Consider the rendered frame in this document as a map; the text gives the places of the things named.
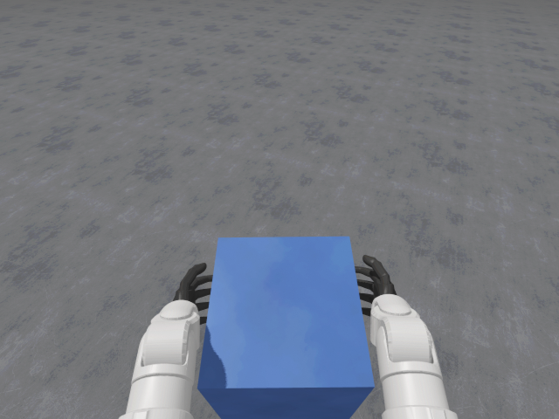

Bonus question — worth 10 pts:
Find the carton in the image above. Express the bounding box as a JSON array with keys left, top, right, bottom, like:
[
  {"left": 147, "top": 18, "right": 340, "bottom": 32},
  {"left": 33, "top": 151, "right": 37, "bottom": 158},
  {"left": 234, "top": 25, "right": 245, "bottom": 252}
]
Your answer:
[{"left": 197, "top": 237, "right": 375, "bottom": 419}]

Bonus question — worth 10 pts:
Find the left robot forearm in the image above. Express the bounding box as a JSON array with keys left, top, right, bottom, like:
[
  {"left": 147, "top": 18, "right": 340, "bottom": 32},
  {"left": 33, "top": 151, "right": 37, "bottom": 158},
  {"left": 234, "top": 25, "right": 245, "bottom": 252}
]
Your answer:
[{"left": 119, "top": 300, "right": 200, "bottom": 419}]

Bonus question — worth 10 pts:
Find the right robot forearm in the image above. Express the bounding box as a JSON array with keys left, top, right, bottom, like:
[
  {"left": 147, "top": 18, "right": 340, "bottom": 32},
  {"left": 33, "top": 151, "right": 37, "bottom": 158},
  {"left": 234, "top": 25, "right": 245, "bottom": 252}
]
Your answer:
[{"left": 370, "top": 294, "right": 458, "bottom": 419}]

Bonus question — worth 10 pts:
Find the robot right hand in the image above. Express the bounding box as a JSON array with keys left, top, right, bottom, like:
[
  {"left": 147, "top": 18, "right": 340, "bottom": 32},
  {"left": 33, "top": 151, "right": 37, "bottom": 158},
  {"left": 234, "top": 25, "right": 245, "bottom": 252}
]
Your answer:
[{"left": 355, "top": 255, "right": 397, "bottom": 316}]

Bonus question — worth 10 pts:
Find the robot left hand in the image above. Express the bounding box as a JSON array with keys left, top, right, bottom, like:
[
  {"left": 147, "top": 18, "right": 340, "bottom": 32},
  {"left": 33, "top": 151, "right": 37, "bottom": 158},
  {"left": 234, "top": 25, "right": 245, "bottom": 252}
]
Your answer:
[{"left": 173, "top": 263, "right": 213, "bottom": 325}]

